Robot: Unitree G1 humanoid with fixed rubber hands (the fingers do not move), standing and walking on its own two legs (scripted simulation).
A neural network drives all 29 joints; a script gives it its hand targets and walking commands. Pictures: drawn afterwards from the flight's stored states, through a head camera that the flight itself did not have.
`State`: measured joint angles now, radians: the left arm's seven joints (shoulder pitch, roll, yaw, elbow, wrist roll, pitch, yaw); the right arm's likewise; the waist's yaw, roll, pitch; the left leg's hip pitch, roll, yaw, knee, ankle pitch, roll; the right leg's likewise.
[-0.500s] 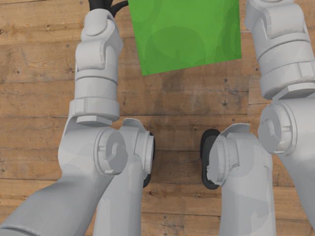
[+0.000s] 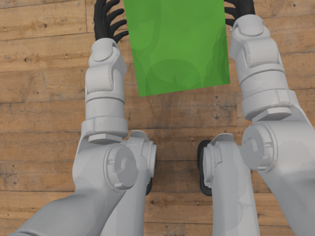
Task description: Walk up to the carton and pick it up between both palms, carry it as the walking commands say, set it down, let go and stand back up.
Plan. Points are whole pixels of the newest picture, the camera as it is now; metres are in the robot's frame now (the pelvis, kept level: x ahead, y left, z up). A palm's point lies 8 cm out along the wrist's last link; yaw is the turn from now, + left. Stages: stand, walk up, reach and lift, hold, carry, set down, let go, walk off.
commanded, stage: reach and lift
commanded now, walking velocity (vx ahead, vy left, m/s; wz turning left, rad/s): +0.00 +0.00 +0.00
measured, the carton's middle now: (173, 39) +0.54 +0.01 -0.19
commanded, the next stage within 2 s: none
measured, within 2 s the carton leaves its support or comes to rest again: neither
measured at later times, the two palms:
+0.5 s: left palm (91, 38) +0.49 +0.13 -0.03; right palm (257, 13) +0.52 -0.13 -0.04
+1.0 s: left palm (66, 34) +0.47 +0.14 +0.05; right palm out of the picture +0.51 -0.13 +0.04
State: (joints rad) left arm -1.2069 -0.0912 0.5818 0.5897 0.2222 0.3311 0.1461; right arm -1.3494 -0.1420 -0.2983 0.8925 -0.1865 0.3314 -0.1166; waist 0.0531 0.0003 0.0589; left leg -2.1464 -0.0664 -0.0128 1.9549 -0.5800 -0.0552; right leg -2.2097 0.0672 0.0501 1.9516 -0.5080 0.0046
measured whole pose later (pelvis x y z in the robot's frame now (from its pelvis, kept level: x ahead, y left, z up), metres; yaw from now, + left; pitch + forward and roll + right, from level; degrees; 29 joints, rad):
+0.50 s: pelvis +0.00 +0.00 +0.05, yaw -1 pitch +45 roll +3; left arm -1.07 -0.15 0.61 0.54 0.27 0.36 0.12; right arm -1.20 -0.04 -0.36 0.80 -0.26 0.38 -0.12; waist 0.06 0.00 -0.08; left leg -2.02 -0.06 -0.02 1.79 -0.55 -0.05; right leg -2.08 0.07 0.05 1.79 -0.48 0.00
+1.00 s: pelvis +0.01 +0.00 +0.10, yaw -2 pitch +42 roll +2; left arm -0.95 -0.19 0.60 0.52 0.30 0.37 0.13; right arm -1.08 0.02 -0.39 0.77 -0.29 0.38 -0.11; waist 0.06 -0.01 -0.15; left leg -1.83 -0.06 -0.03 1.62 -0.52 -0.04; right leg -1.88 0.07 0.05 1.61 -0.46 0.00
